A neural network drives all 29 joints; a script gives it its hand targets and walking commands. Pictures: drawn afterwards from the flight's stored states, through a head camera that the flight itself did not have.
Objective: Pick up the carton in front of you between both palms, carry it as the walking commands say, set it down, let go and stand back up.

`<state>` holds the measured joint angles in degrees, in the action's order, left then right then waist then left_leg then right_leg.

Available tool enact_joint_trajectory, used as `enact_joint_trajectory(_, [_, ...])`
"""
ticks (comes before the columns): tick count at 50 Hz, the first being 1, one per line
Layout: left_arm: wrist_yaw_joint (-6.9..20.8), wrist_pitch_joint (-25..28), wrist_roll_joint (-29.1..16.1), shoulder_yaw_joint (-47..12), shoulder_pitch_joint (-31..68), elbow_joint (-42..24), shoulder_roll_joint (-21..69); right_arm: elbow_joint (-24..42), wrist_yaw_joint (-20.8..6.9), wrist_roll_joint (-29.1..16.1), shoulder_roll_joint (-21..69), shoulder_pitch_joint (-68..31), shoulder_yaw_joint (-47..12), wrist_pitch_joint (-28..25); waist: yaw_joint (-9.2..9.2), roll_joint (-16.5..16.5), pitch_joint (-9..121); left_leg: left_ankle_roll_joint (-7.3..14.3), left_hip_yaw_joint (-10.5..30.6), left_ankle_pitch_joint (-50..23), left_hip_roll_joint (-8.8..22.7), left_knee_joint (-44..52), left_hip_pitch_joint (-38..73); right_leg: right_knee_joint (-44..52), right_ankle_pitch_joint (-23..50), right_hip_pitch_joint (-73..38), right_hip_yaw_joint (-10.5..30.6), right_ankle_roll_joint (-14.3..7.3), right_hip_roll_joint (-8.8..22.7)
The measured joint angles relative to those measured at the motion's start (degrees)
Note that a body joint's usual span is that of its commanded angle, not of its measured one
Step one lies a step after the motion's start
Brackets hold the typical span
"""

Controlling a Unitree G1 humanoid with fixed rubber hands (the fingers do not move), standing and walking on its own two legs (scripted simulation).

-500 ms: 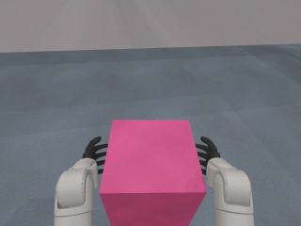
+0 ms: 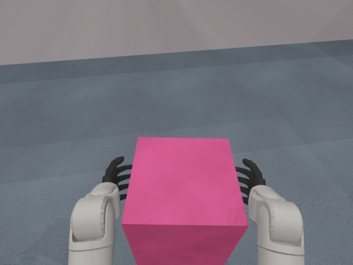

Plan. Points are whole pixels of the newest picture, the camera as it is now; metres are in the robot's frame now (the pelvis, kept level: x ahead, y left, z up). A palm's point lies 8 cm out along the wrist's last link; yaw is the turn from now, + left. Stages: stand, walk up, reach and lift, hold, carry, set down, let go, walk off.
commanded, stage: carry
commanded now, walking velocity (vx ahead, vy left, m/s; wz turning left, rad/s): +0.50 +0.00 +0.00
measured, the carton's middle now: (181, 204) +0.29 +0.00 +0.01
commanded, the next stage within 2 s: none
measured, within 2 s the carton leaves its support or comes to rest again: neither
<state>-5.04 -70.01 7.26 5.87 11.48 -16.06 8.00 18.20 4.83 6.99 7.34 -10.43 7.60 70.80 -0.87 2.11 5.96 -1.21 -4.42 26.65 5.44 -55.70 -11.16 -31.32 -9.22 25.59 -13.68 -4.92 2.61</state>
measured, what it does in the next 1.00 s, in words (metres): walks ahead: left foot, then right foot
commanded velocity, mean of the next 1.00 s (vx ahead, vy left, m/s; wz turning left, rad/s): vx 0.36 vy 0.00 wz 0.00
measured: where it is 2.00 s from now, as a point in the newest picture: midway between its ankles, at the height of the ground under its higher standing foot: (178, 198)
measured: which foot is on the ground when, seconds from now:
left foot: up 0.00-0.38, down 0.40-0.88, up 0.90-1.00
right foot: down 0.00-0.44, up 0.46-0.86, down 0.88-1.00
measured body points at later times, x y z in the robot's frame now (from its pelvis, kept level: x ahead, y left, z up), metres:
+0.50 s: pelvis +0.33 +0.04 +0.00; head +0.33 +0.05 +0.45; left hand +0.62 +0.17 +0.07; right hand +0.60 -0.13 +0.08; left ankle +0.41 +0.11 -0.73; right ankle +0.14 -0.08 -0.64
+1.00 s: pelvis +0.64 -0.01 +0.01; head +0.66 -0.03 +0.46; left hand +0.93 +0.13 +0.08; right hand +0.92 -0.17 +0.07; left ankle +0.48 +0.10 -0.66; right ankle +0.73 -0.09 -0.73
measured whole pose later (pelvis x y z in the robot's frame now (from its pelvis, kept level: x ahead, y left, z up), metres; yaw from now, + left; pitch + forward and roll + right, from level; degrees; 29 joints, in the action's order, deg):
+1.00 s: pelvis +0.64 -0.01 +0.01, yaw +0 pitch +3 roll +0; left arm -5.1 -69.3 7.1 6.7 12.5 -17.1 8.2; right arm 19.1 4.7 7.3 8.2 -11.7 8.5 70.1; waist -0.4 2.3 1.0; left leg -1.8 -4.0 29.5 2.9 -55.6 -14.2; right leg -25.1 -5.0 23.3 -14.2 -5.2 2.1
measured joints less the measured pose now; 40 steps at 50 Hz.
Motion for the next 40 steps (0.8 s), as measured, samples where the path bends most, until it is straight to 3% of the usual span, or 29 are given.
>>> enact_joint_trajectory(2, [0.0,-0.1,-0.2,0.3,-0.7,0.5,-0.1,-0.7,0.0,0.4,0.6,0.3,0.1,0.1,-0.06,-0.6,-1.1,1.2,1.0,-2.9,-1.0,-8.6,-7.7,3.3,-0.3,-3.2,0.1,0.9,0.1])
enact_joint_trajectory(4, [0.1,0.2,-0.4,0.5,-1.5,0.0,-0.2,-0.9,0.1,0.5,0.4,0.5,-0.7,-0.2,-0.23,-1.0,-2.1,1.7,0.7,-6.4,-0.9,-8.3,-13.4,7.2,-0.2,-6.6,0.3,0.9,-0.1])
enact_joint_trajectory(12, [0.1,1.5,-1.3,0.5,-2.7,-4.5,-0.4,2.9,0.3,0.3,0.3,1.2,-2.6,-1.6,-0.03,-1.6,-1.8,0.4,-1.6,-17.8,0.6,13.4,-23.2,17.4,-3.2,-19.6,1.6,2.5,-0.7])
enact_joint_trajectory(18, [0.2,0.1,-0.7,-0.2,-2.0,-5.4,-0.3,4.4,0.3,-0.1,0.3,1.3,-1.9,-0.4,0.52,-2.0,0.2,1.9,-5.5,-23.7,-0.8,26.1,-20.3,18.1,-10.7,-29.0,2.2,5.7,-0.4])
enact_joint_trajectory(20, [0.2,-0.6,-0.3,0.0,-1.7,-5.0,-0.2,3.6,0.3,-0.2,0.4,0.7,-1.6,0.0,0.54,-2.5,0.5,2.5,-7.6,-22.5,-1.9,29.3,-16.7,13.6,-15.5,-30.7,2.8,7.0,0.6])
enact_joint_trajectory(22, [0.3,-0.7,-0.1,1.0,-1.3,-3.8,-0.6,0.6,0.2,-0.1,0.5,-0.3,-1.9,-0.7,1.25,-4.7,0.3,5.3,-9.1,-21.4,-3.3,25.7,-15.9,-0.9,-17.9,-26.5,3.7,7.0,3.8])
enact_joint_trajectory(24, [0.3,-0.8,0.1,1.9,-1.2,-2.1,-0.6,-2.3,0.2,0.1,0.7,-1.1,-1.8,-1.1,1.82,-4.3,-0.8,6.3,-9.4,-17.8,-3.0,24.4,-14.6,-20.4,-17.0,-17.2,8.4,6.2,2.9])
enact_joint_trajectory(25, [0.3,-0.8,0.3,2.1,-1.3,-1.6,-0.3,-3.0,0.2,0.1,0.7,-1.0,-1.7,-1.1,1.88,-3.9,-1.5,5.6,-9.3,-17.4,-2.8,25.6,-13.1,-27.5,-16.2,-12.7,9.7,5.6,2.1])
enact_joint_trajectory(27, [0.3,-0.6,0.5,1.7,-1.6,-1.1,-0.2,-3.1,0.2,-0.1,0.6,-0.1,-1.6,-1.4,1.97,-3.4,-2.6,5.3,-9.1,-17.3,-2.9,29.1,-9.9,-33.7,-12.9,-5.2,10.3,4.7,1.6])
enact_joint_trajectory(33, [0.2,1.3,0.4,-0.4,-2.5,-2.6,-0.4,0.0,0.1,-0.8,0.3,2.0,-1.5,-3.0,1.97,-2.6,-3.3,4.7,-8.0,-16.0,-3.3,38.3,-0.2,-23.1,-4.2,7.4,9.0,5.3,3.3])
enact_joint_trajectory(40, [-0.2,0.7,-0.2,-0.4,-2.7,-6.9,-0.4,3.5,0.1,-1.1,0.3,1.5,-2.0,-2.6,0.98,-2.6,-1.6,1.9,-7.3,-10.1,-3.4,43.0,11.1,-3.1,5.5,8.7,5.2,5.5,3.0])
